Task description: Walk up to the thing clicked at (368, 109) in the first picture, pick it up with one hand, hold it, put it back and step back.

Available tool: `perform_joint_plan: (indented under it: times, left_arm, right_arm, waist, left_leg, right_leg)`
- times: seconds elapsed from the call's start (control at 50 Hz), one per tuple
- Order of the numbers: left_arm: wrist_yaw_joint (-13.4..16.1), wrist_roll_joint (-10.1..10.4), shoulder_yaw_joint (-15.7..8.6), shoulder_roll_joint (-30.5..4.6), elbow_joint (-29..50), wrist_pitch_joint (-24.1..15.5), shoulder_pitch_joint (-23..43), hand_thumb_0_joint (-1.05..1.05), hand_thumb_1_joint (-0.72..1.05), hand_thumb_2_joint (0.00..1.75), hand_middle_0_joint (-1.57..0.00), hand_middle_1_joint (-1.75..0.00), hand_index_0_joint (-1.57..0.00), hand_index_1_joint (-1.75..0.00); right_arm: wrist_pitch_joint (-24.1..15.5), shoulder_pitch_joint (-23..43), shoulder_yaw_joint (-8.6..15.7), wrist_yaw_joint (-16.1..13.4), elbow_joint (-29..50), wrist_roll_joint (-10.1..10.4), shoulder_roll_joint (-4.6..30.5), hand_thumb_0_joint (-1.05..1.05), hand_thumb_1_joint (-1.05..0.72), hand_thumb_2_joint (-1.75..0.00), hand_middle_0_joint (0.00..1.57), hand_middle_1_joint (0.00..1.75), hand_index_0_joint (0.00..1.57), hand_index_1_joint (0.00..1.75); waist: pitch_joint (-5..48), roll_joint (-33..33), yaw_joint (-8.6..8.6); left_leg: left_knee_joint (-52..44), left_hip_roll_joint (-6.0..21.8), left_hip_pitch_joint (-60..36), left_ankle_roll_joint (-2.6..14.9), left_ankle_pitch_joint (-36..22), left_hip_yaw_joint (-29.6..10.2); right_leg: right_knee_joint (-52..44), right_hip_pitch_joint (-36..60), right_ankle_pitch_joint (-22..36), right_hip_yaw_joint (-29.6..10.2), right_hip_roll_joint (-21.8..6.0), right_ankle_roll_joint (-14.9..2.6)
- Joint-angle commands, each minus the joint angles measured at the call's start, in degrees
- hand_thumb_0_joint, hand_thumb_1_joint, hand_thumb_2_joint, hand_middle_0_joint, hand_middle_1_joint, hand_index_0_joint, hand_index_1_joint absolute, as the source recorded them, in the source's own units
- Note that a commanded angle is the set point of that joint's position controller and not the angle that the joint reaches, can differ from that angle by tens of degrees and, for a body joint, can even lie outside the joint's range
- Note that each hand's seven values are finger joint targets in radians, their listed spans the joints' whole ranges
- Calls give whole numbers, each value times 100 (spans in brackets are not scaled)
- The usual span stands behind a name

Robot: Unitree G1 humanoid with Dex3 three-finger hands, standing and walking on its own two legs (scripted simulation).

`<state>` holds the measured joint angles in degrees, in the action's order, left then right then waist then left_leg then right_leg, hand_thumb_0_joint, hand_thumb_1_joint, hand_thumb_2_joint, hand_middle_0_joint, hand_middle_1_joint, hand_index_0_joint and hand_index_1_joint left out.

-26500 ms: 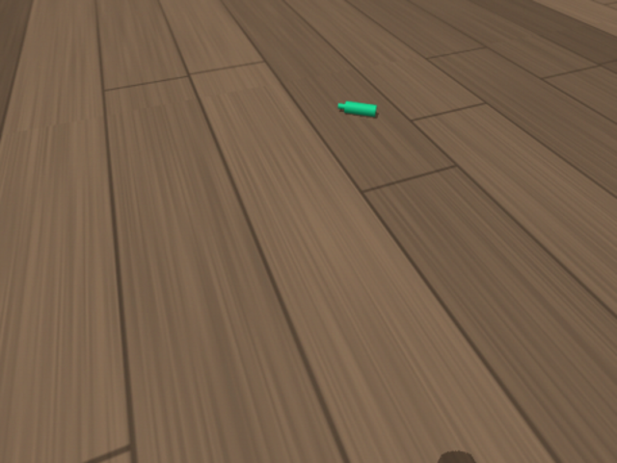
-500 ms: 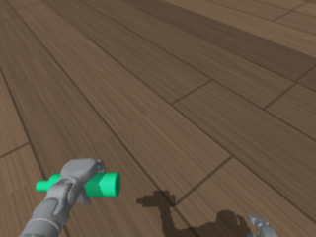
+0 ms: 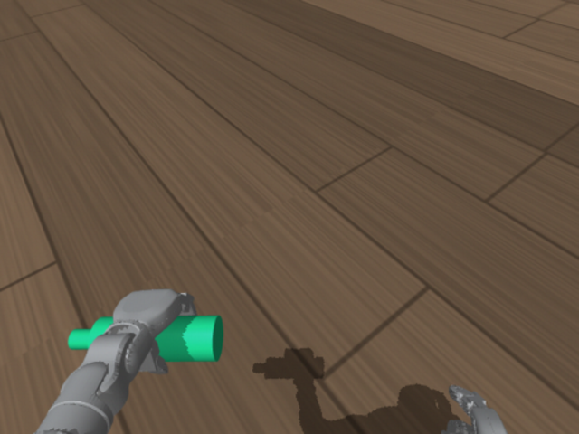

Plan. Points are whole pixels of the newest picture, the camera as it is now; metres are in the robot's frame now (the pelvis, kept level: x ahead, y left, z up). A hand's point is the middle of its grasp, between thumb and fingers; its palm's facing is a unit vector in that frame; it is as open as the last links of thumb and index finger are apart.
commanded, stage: hold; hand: left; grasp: from above
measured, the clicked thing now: (145, 338) +0.30 +0.25 -0.06
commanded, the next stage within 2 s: crouch in 0.22 s
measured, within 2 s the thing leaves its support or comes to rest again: neither
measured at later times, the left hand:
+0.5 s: hand (158, 338) +0.29 +0.22 -0.05, palm faces -0.49 -0.05 -0.87, open 9.6 cm
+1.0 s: hand (188, 358) +0.34 +0.24 -0.27, palm faces -0.42 +0.06 -0.91, open 9.7 cm
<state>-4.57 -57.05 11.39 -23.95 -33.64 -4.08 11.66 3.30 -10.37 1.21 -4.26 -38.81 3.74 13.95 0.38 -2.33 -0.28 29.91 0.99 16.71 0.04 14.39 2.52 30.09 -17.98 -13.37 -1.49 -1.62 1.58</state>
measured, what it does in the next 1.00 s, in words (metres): lowers itself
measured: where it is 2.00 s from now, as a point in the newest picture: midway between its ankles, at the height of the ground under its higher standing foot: outside the picture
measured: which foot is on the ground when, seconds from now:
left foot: down 0.00-1.00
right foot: down 0.00-1.00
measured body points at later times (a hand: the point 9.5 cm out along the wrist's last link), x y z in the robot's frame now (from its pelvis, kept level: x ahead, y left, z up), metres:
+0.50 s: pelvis +0.01 +0.00 +0.00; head +0.02 -0.01 +0.45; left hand +0.31 +0.22 +0.00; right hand +0.14 -0.26 -0.11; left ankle +0.01 +0.12 -0.73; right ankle +0.03 -0.14 -0.73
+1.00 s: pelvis -0.04 +0.01 -0.15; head +0.10 +0.03 +0.28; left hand +0.36 +0.23 -0.22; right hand +0.01 -0.29 -0.26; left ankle +0.01 +0.12 -0.73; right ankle +0.03 -0.14 -0.73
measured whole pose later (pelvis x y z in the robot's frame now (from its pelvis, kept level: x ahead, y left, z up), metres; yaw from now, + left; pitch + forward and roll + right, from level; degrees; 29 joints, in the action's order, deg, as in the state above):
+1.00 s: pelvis -0.04 +0.01 -0.15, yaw +1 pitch +26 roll -3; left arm 20.6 -69.9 5.8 -25.8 -66.4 -7.2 35.1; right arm 1.8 -14.1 4.5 -1.6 -42.5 -1.7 15.5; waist 9.8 -0.8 -7.4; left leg 81.4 1.6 77.0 0.6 31.0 -1.0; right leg 78.4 -75.9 -29.0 0.3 -1.1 2.1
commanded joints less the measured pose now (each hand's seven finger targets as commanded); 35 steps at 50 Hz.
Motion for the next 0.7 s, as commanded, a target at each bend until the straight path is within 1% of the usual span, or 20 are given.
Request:
perform_joint_plan:
  times: [0.0,0.04,0.1,0.16,0.18,0.24,0.28,0.3,0.32,0.34,0.4,0.42,0.48,0.5,0.52,0.54,0.56,0.58,0.62,0.68]
  left_arm:
    - [319,-21,-751,-1396,1348,-95,2471,0,71,87,-104,-73,-106,-72]
    - [399,2,-902,-1486,1274,-98,2309,0,71,86,-105,-71,-106,-70]
    - [440,12,-738,-1250,1194,-71,2245,0,72,88,-105,-73,-107,-71]
    - [484,-45,-829,-1363,1023,-31,2134,0,70,87,-104,-71,-105,-70]
    - [470,-58,-813,-1330,940,-10,1983,0,70,88,-104,-71,-105,-70]
    - [370,-36,-657,-1245,1031,-33,2141,0,72,88,-105,-73,-106,-71]
    - [347,-24,-753,-1390,1207,-71,2245,0,71,90,-105,-71,-106,-71]
    - [326,18,-728,-1334,1152,-92,2134,0,77,82,-105,-78,-110,-73]
    - [320,10,-621,-1225,1132,-100,2197,0,69,79,-97,-76,-102,-72]
    - [342,26,-660,-1240,1015,-122,2135,0,66,85,-99,-75,-101,-74]
    - [457,-18,-721,-1206,693,-183,1955,0,63,87,-97,-76,-98,-75]
    - [515,-26,-665,-1136,639,-233,2044,0,61,87,-95,-77,-97,-76]
    - [796,-216,-733,-1120,261,-385,2024,0,61,89,-96,-77,-97,-76]
    - [920,-252,-828,-1162,102,-458,2009,0,62,90,-97,-77,-98,-76]
    - [1048,-345,-732,-1065,-63,-517,2097,0,63,90,-97,-77,-98,-76]
    - [1187,-438,-735,-1084,-160,-576,2325,0,63,90,-97,-79,-98,-78]
    - [1357,-556,-842,-1238,-280,-618,2536,0,62,91,-97,-78,-98,-78]
    - [1513,-691,-881,-1275,-444,-627,2511,0,62,90,-97,-78,-99,-77]
    - [1808,-865,-768,-1147,-705,-636,2938,0,64,91,-98,-81,-99,-79]
    - [2243,-1087,-730,-1116,-1169,-571,3400,0,66,89,-98,-83,-100,-81]
  right_arm:
    - [-183,418,255,-53,679,-39,758,0,-90,-90,20,30,20,30]
    - [-182,433,260,-50,676,-40,766,0,-90,-90,20,30,20,30]
    - [-177,414,275,-35,655,-43,768,0,-90,-90,20,30,20,30]
    - [-150,390,305,-25,654,-39,795,0,-90,-90,20,30,20,30]
    - [-137,355,323,-15,669,-33,804,0,-90,-90,20,30,20,30]
    - [-118,372,328,-4,666,-41,788,0,-90,-90,20,30,20,30]
    - [-119,360,347,-5,667,-45,813,0,-90,-90,20,30,20,30]
    - [-111,359,340,-6,690,-34,805,0,-93,-91,20,30,20,30]
    - [-107,340,329,-9,696,-31,793,0,-88,-90,20,30,20,30]
    - [-101,322,330,-12,682,-35,808,0,-89,-90,20,30,20,30]
    - [-71,308,327,-4,695,-33,810,0,-89,-90,20,30,20,30]
    - [-63,323,320,-2,666,-55,796,0,-89,-90,20,30,20,30]
    - [-29,234,332,32,627,-98,793,0,-89,-90,20,30,20,30]
    - [-10,207,343,50,578,-131,801,0,-89,-90,20,30,20,30]
    - [-3,145,356,71,538,-160,812,0,-89,-90,20,30,20,30]
    - [0,118,371,92,506,-191,814,0,-89,-90,20,30,20,30]
    - [8,82,386,115,466,-222,849,0,-89,-90,20,30,20,30]
    - [10,-1,416,139,422,-249,879,0,-89,-90,20,30,20,30]
    - [3,-140,468,204,357,-315,893,0,-89,-90,20,30,20,30]
    - [12,-413,546,281,288,-377,958,0,-90,-90,20,30,20,30]
  waist:
    - [1616,-21,-31]
    - [1626,-108,42]
    - [1637,-86,18]
    - [1540,-11,74]
    - [1510,16,47]
    - [1536,52,19]
    - [1722,-177,47]
    - [1652,-169,55]
    - [1627,-56,-18]
    - [1546,42,-13]
    - [1313,150,-24]
    - [1245,205,-56]
    - [1117,252,-108]
    - [1146,235,-98]
    - [1204,303,-185]
    - [1335,268,-206]
    - [1445,208,-233]
    - [1627,174,-208]
    - [1910,57,-322]
    - [2317,26,-430]
  left_leg:
    - [-348,-188,-880,62,-1174,-90]
    - [-367,-194,-893,45,-1119,-81]
    - [-365,-174,-922,33,-1237,-102]
    - [-377,-177,-803,35,-1293,-96]
    - [-378,-167,-789,40,-1285,-94]
    - [-373,-162,-826,50,-1280,-116]
    - [-361,-174,-948,28,-1381,-104]
    - [-386,-152,-975,23,-1396,-108]
    - [-380,-146,-958,37,-1411,-121]
    - [-389,-137,-900,40,-1349,-137]
    - [-384,-148,-709,35,-1202,-130]
    - [-346,-156,-619,41,-1099,-144]
    - [-179,-191,-329,34,-895,-135]
    - [-35,-204,-201,33,-823,-118]
    - [143,-176,-93,27,-870,-142]
    - [348,-192,39,21,-889,-135]
    - [614,-211,268,16,-854,-125]
    - [866,-215,435,-5,-853,-120]
    - [1419,-217,852,-29,-677,-104]
    - [2097,-194,1575,-19,-348,-107]
  right_leg:
    - [-433,320,922,96,293,-196]
    - [-465,369,838,104,286,-206]
    - [-436,368,939,144,300,-218]
    - [-447,433,991,156,292,-218]
    - [-450,413,977,159,292,-224]
    - [-468,428,978,160,287,-210]
    - [-454,446,1064,135,276,-220]
    - [-456,441,1046,157,295,-231]
    - [-449,391,1082,155,301,-226]
    - [-472,424,1024,175,310,-222]
    - [-451,279,891,181,299,-228]
    - [-450,208,799,186,289,-213]
    - [-309,-91,633,164,254,-220]
    - [-206,-212,577,162,238,-214]
    - [-17,-424,622,180,257,-218]
    - [162,-573,666,181,245,-215]
    - [365,-789,676,162,232,-206]
    - [598,-965,680,162,230,-215]
    - [1027,-1488,557,143,215,-219]
    - [1635,-2156,302,141,211,-234]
